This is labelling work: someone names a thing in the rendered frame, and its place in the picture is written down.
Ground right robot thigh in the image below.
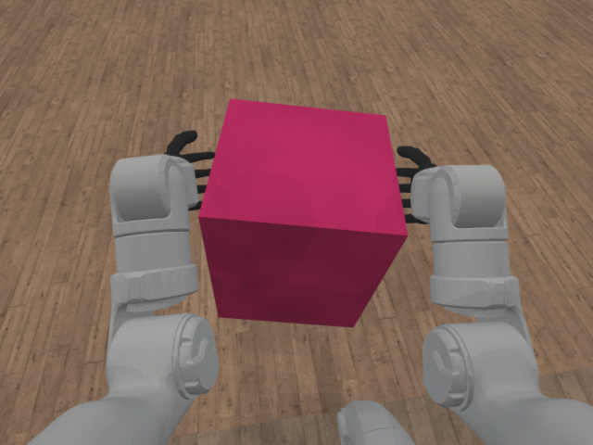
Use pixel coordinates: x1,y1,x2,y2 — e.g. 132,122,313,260
337,400,415,445

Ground left robot upper arm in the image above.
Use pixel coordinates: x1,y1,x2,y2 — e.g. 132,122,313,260
27,312,220,445

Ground right robot upper arm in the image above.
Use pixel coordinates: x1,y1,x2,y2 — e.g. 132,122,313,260
423,322,593,445

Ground left robot forearm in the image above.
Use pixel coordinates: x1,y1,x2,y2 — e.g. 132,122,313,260
106,154,199,387

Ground robot right hand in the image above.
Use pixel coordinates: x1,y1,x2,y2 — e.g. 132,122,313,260
396,146,436,224

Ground carton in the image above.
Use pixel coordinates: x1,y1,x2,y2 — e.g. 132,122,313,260
198,98,408,327

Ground right robot forearm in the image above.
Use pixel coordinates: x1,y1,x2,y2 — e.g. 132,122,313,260
410,165,539,385

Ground robot left hand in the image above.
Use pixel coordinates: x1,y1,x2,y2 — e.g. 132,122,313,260
164,131,215,210

